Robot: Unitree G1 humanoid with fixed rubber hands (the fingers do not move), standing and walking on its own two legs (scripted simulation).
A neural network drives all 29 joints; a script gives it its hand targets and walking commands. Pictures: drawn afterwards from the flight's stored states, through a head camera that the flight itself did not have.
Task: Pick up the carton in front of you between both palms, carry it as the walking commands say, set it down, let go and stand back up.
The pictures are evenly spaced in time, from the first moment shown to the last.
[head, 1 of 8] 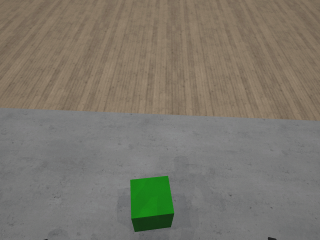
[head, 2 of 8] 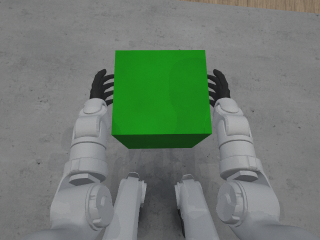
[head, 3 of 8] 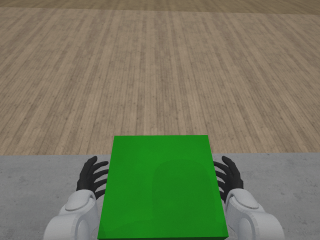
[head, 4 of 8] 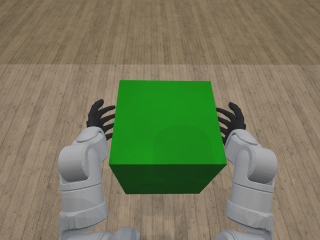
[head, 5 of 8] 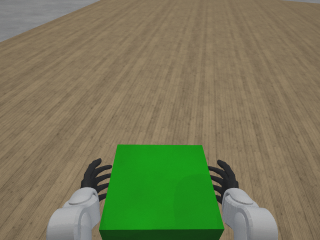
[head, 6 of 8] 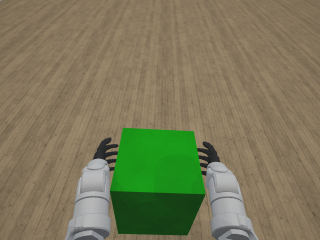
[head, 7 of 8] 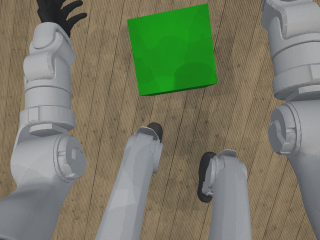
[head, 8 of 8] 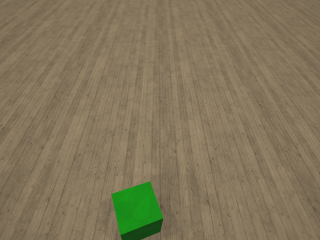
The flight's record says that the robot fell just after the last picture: no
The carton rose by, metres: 1.00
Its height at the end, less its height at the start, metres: +0.29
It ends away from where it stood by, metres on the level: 5.56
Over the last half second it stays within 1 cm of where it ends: yes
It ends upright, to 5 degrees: yes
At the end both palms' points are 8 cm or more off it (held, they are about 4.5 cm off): yes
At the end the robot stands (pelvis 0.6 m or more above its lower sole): yes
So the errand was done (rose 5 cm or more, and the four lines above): yes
